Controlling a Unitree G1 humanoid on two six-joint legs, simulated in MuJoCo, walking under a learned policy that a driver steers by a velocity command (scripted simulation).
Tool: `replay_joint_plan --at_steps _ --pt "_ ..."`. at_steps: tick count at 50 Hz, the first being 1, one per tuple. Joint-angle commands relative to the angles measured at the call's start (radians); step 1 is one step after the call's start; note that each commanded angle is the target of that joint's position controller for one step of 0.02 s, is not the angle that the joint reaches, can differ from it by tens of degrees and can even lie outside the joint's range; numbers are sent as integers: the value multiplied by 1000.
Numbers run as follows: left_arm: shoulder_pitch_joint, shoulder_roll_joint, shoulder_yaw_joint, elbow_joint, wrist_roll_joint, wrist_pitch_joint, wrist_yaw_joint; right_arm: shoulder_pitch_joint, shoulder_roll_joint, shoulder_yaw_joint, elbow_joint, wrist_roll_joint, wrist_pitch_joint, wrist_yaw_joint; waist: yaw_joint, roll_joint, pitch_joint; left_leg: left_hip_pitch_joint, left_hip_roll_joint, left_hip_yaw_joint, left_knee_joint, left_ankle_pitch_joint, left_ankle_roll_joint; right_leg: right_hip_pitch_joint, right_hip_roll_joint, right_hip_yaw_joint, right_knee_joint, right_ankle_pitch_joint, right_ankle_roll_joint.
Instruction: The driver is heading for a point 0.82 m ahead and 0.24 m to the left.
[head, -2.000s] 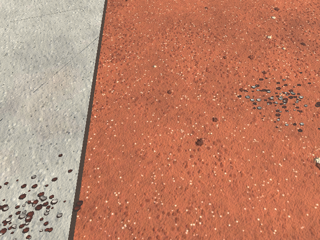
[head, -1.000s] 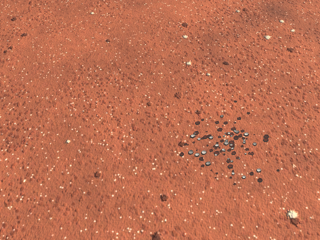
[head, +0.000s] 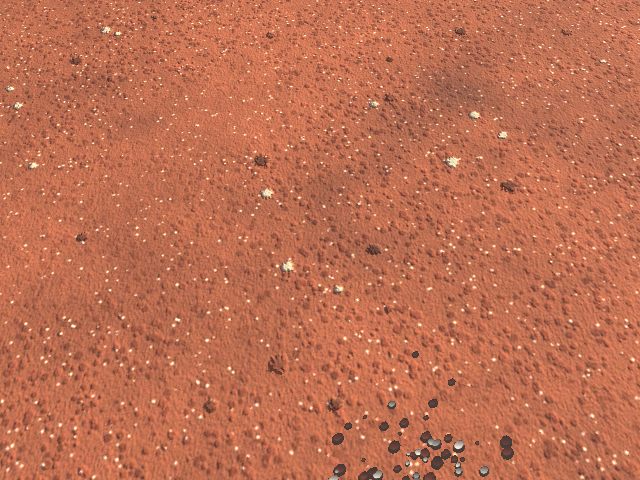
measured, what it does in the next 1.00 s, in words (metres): walks ahead: left foot, then left foot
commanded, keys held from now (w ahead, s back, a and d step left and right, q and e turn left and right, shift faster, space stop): no key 0.18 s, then w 0.30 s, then w+q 0.52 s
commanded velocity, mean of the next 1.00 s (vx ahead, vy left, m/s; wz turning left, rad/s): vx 0.33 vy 0.00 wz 0.18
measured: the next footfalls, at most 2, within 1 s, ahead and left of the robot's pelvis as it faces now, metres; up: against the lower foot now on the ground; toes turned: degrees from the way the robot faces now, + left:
left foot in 0.18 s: +0.13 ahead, +0.15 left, +0.00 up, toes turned -1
left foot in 0.78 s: +0.41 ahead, +0.18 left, +0.00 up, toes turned +9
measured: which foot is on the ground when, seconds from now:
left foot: up 0.00-0.16, down 0.18-0.42, up 0.44-0.76, down 0.78-1.00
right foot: down 0.00-0.80, up 0.82-1.00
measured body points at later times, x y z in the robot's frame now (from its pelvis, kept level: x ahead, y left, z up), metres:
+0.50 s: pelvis +0.12 +0.01 -0.01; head +0.13 +0.01 +0.44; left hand +0.17 +0.29 -0.14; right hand +0.23 -0.25 -0.13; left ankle +0.09 +0.14 -0.71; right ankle +0.06 -0.09 -0.74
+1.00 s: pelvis +0.35 +0.11 +0.00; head +0.37 +0.13 +0.45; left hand +0.44 +0.41 -0.11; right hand +0.49 -0.14 -0.11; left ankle +0.37 +0.18 -0.74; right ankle +0.44 -0.07 -0.66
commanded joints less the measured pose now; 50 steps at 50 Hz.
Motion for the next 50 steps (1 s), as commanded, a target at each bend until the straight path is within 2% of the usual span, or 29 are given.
replay_joint_plan --at_steps 1,5,8,9,10,11,12,14,18,20,21,22,23,24,27,29,31,33,35,37,38,39,40,41,42,43,44,46,50 --pt "-84 121 28 -41 6 -17 7 125 -28 -6 -12 -11 18 -14 -57 -158 -174 166 24 -7 -160 111 -13 26 -232 120 -118 588 -181" --pt "-50 137 27 14 0 3 19 38 -54 -13 -22 -9 34 -15 -19 -142 -159 229 17 -8 -312 228 6 22 -240 147 -146 256 -164" --pt "-48 103 10 45 -13 14 18 7 -54 -16 -25 -25 33 -14 -34 -109 -101 329 6 0 -514 327 44 -22 -188 156 -121 -77 -96" --pt "-10 80 0 63 -8 14 18 -6 -79 -19 -36 -32 30 -17 -24 -71 -87 364 53 -52 -572 428 61 -35 -152 148 -94 -159 -47" --pt "49 87 3 74 4 12 17 -18 -136 -29 -44 -23 29 -23 27 14 -86 374 96 -81 -553 445 92 -56 -84 111 -56 -280 -11" --pt "70 82 3 77 -5 17 25 -30 -155 -41 -24 -4 32 -22 43 107 -84 297 71 -76 -563 134 127 -33 -24 42 -31 -330 8" --pt "27 114 10 76 -12 24 34 -28 -119 -39 -26 2 31 -15 7 91 -45 208 51 -92 -617 -101 140 -6 -11 14 25 -377 17" --pt "27 106 16 77 -28 26 43 -31 -93 -31 -23 -2 15 -9 15 125 8 147 76 -150 -679 -231 156 -24 -10 4 91 -415 2" --pt "74 81 20 99 -30 -12 29 -24 -97 -36 -18 17 -18 -1 36 142 -20 193 144 -249 -685 -119 200 18 -26 15 115 -281 -42" --pt "124 113 32 129 -36 -24 23 -91 -61 -27 -46 19 -28 3 64 36 -25 128 67 -123 -551 48 156 118 -81 101 2 -299 -78" --pt "179 161 47 154 -43 -24 23 -119 -27 -18 -66 17 -42 6 68 -106 -28 33 -27 11 -379 119 109 217 -154 237 -78 -313 -115" --pt "225 214 64 164 -48 -20 21 -144 -28 -16 -87 11 -60 7 89 -220 -7 -141 -68 80 -251 116 76 352 -276 421 -145 -238 -174" --pt "279 207 64 176 -41 -22 20 -194 -49 -19 -106 14 -75 8 125 -238 17 -305 -50 45 -117 -66 77 448 -373 542 -166 -92 -234" --pt "317 184 57 188 -31 -29 20 -207 -59 -24 -115 24 -84 14 125 -187 14 -430 -20 5 26 -144 86 538 -412 571 -145 34 -259" --pt "296 138 44 188 -28 -25 30 -206 -30 -17 -107 41 -81 40 103 -119 -3 -540 51 -21 75 -9 114 608 -379 361 -155 181 -178" --pt "231 120 34 176 -23 -9 36 -229 9 -3 -117 39 -74 62 83 -134 20 -400 47 18 -77 135 99 467 -307 206 -213 184 -124" --pt "185 151 38 165 -20 -10 41 -249 39 11 -128 29 -65 79 76 -148 16 -179 12 75 -235 306 84 301 -239 65 -253 171 -92" --pt "202 198 51 176 -26 -20 41 -261 14 5 -140 27 -51 78 73 -158 12 -35 -19 100 -312 387 89 245 -255 23 -285 182 -83" --pt "196 213 59 187 -40 -24 40 -252 -22 -7 -152 24 -38 72 46 -157 20 -2 -31 94 -353 376 125 292 -283 -15 -242 326 -62" --pt "182 223 65 187 -45 -16 46 -164 -60 -32 -140 17 -30 69 -20 -154 -35 118 -77 130 -373 345 170 331 -286 -73 -80 603 -28" --pt "179 217 63 182 -39 -8 51 -39 -94 -57 -103 18 -23 67 -83 -136 -100 272 -114 146 -379 336 196 299 -262 -105 86 683 -5" --pt "187 204 57 170 -25 -4 58 110 -140 -86 -65 24 -13 56 -148 -92 -162 492 -105 83 -377 306 226 151 -229 -117 319 583 26" --pt "252 89 22 123 7 -16 50 187 -255 -110 -57 25 -7 39 -101 197 -256 779 148 -390 -475 154 366 -203 -80 -124 746 -62 91" --pt "246 80 9 110 -17 -51 36 183 -227 -90 -80 26 -17 48 -92 195 -400 847 288 -839 -719 -127 467 -357 11 87 936 -456 88" --pt "133 170 36 82 -63 -75 27 131 -171 -73 -82 17 -34 52 -104 118 -237 734 262 -747 -768 -156 401 -462 -47 138 977 -382 60" --pt "84 182 36 63 -71 -88 28 72 -143 -65 -92 10 -45 52 -75 64 -138 592 224 -608 -769 -81 364 -459 -94 123 923 -288 33" --pt "78 176 40 70 -52 -90 37 4 -119 -56 -109 5 -52 54 -32 -9 -84 447 179 -496 -771 45 340 -398 -133 122 844 -221 30" --pt "109 173 51 79 -24 -66 46 -66 -89 -47 -139 -12 -55 51 32 27 -71 282 109 -371 -801 158 316 -264 -171 137 733 -152 35" --pt "16 141 52 37 -4 -35 54 -2 -113 -53 -129 4 -63 27 18 17 -31 201 75 -289 -838 234 332 -297 -148 113 535 -12 93"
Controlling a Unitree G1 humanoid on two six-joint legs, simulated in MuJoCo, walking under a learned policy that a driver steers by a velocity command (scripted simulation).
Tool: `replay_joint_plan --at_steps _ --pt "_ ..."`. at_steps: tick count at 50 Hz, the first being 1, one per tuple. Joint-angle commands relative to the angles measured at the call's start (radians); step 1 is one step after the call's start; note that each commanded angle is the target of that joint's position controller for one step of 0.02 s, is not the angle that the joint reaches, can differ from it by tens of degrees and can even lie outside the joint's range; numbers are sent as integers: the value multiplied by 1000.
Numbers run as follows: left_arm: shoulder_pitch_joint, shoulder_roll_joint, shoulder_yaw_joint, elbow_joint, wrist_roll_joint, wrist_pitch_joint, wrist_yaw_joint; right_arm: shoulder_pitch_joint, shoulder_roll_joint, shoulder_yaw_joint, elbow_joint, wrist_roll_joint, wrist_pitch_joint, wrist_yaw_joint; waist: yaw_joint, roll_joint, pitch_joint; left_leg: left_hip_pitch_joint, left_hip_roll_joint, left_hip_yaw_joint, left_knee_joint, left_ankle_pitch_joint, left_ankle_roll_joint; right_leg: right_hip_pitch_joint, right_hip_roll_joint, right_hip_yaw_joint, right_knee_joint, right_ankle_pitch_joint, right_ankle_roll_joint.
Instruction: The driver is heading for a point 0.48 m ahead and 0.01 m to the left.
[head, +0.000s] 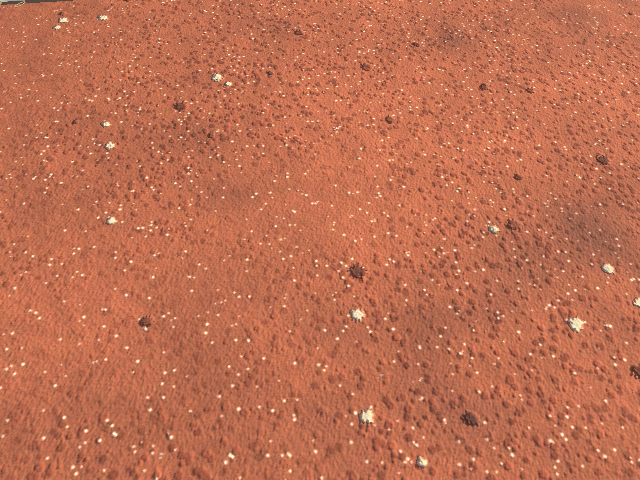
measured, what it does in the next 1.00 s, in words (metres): walks ahead: right foot, then left foot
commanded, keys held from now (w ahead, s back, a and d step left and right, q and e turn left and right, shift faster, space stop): w+q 0.22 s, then w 0.18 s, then no key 0.60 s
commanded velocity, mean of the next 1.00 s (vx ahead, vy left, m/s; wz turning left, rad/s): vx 0.31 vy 0.00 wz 0.25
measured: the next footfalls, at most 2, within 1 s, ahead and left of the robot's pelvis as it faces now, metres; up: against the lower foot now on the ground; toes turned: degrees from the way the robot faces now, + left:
right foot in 0.32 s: +0.37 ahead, -0.13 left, +0.00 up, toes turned +14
left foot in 0.74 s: +0.50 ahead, +0.14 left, +0.00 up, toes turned +12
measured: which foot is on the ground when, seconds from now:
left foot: down 0.00-0.34, up 0.36-0.72, down 0.74-1.00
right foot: up 0.00-0.30, down 0.32-0.76, up 0.78-0.98, down 1.00-1.00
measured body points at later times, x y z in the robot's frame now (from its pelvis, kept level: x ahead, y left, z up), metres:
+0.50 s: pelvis +0.29 -0.04 +0.00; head +0.31 -0.04 +0.45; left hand +0.33 +0.24 -0.11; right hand +0.44 -0.29 -0.12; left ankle +0.23 +0.08 -0.67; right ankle +0.33 -0.14 -0.74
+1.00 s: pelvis +0.42 +0.01 -0.01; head +0.43 +0.02 +0.44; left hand +0.43 +0.30 -0.15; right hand +0.63 -0.19 -0.12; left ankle +0.46 +0.13 -0.74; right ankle +0.45 -0.13 -0.74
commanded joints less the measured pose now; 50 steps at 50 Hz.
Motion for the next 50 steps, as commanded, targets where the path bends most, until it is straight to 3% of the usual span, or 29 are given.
replay_joint_plan --at_steps 1,5,10,13,14,15,16,17,18,19,20,21,22,23,25,27,29,33,36,37,38,39,40,41,42,44,46,48,50 --pt "-13 82 27 -63 11 7 10 -26 -174 -43 -76 5 -23 -25 25 86 -13 -26 245 -284 -230 -45 153 -56 2 12 -153 155 38" --pt "-144 54 17 -107 4 -8 -5 39 -183 -47 -55 16 -11 -43 -20 102 -14 -9 215 -256 -197 -17 110 -14 52 13 -390 334 57" --pt "-265 62 9 -162 -12 -28 -31 118 -176 -48 -26 25 6 -51 -61 99 -2 112 242 -340 -108 -32 102 -2 87 30 -539 307 42" --pt "-228 89 14 -159 -15 -43 -43 124 -176 -50 -21 17 18 -57 -38 145 -22 171 269 -380 -23 88 90 88 100 15 -581 215 16" --pt "-178 99 19 -146 -14 -47 -43 124 -170 -48 -19 16 21 -57 -15 167 -38 179 270 -382 10 167 82 157 106 -6 -596 185 -5" --pt "-80 124 33 -119 -7 -51 -37 117 -149 -40 -23 14 22 -53 34 165 -92 173 227 -355 101 286 59 302 112 -25 -636 189 -41" --pt "70 166 46 -98 9 -54 -30 101 -111 -23 -39 3 18 -46 108 128 -223 79 181 -300 319 275 27 556 2 66 -583 189 -110" --pt "228 254 73 -65 20 -44 -25 218 -60 -6 -47 20 7 -42 105 -109 -393 -254 41 -167 662 10 -62 951 -206 437 -590 55 -269" --pt "265 201 65 -29 -11 -33 -39 258 -84 -2 -41 31 -3 -44 101 -254 -387 -449 25 -151 841 -433 -81 999 -298 702 -707 -125 -316" --pt "213 126 43 -43 -27 -29 -39 163 -165 -20 -47 38 -7 -43 117 -135 -229 -532 79 -176 907 -378 -77 881 -263 614 -733 -222 -272" --pt "149 97 32 -58 -17 -20 -37 71 -172 -23 -65 32 -9 -44 110 -54 -130 -529 119 -136 901 -300 -77 750 -220 477 -752 -166 -239" --pt "94 78 23 -60 -6 -14 -37 9 -159 -23 -81 17 -12 -44 89 -18 -40 -509 139 -111 844 -250 -84 615 -181 379 -778 28 -232" --pt "64 58 13 -62 4 -15 -36 -1 -151 -28 -83 6 -11 -43 58 -23 -23 -457 167 -96 793 -226 -90 540 -150 294 -783 238 -219" --pt "53 52 8 -57 10 -16 -37 21 -130 -26 -81 4 -7 -41 33 -42 -35 -399 176 -79 753 -229 -100 495 -130 231 -781 429 -216" --pt "53 61 7 -34 5 -20 -39 38 -79 -14 -80 0 0 -41 12 -55 -60 -342 174 -38 641 -217 -125 450 -108 127 -777 711 -226" --pt "45 102 16 -18 -2 -12 -30 -1 -49 1 -96 -6 3 -40 13 -65 -87 -288 173 -9 490 -115 -138 427 -89 50 -782 803 -224" --pt "58 121 20 -4 -8 4 -20 -46 -46 7 -100 -3 3 -33 32 -71 -115 -199 152 18 354 37 -136 408 -58 -7 -787 785 -203" --pt "107 131 16 37 -20 25 -15 -143 -81 -1 -123 -4 6 -23 58 -64 -109 -148 131 4 209 126 -112 462 -79 9 -747 652 -181" --pt "97 122 10 52 -30 37 -13 -102 -113 -17 -105 -17 3 -24 14 -38 -117 -11 114 13 54 209 -63 466 -56 24 -629 533 -132" --pt "138 101 2 59 -15 32 -14 -75 -164 -31 -103 -24 3 -33 15 17 -148 106 181 -45 35 489 -30 424 -5 -2 -548 451 -86" --pt "221 55 -16 59 14 20 -20 -45 -216 -38 -110 -38 11 -42 49 148 -250 334 342 -188 128 845 64 281 61 -37 -401 129 -35" --pt "281 6 -37 84 7 27 -19 -28 -137 -17 -99 -36 28 -42 38 248 -350 397 461 -313 116 837 189 215 94 -45 -261 -283 11" --pt "221 56 -26 78 -9 47 -17 -26 -74 2 -89 -21 35 -33 12 217 -312 332 451 -358 64 656 198 175 84 -14 -180 -464 35" --pt "171 80 -18 62 -17 67 -11 -55 -79 4 -80 -14 37 -27 14 180 -243 268 421 -347 23 471 167 129 71 -8 -142 -468 45" --pt "150 84 -12 64 -14 88 0 -100 -96 2 -82 -15 37 -24 25 151 -194 190 402 -324 -11 345 141 126 57 -7 -131 -426 56" --pt "158 79 -8 70 -6 117 17 -202 -127 -8 -90 -21 39 -28 67 166 -138 16 356 -261 -71 185 101 216 39 -12 -204 -315 70" --pt "190 44 -15 96 -4 121 21 -244 -115 -8 -83 -27 44 -33 88 178 -139 -77 303 -178 -81 129 79 339 56 -48 -314 -177 68" --pt "204 23 -18 117 4 117 15 -250 -95 -3 -65 -17 47 -36 101 165 -150 -111 266 -127 -66 3 54 444 75 -78 -466 5 51" --pt "158 51 -17 101 27 118 11 -195 -65 7 -28 -11 45 -34 78 115 -108 -144 215 -102 -58 -244 -25 475 39 -37 -579 90 14"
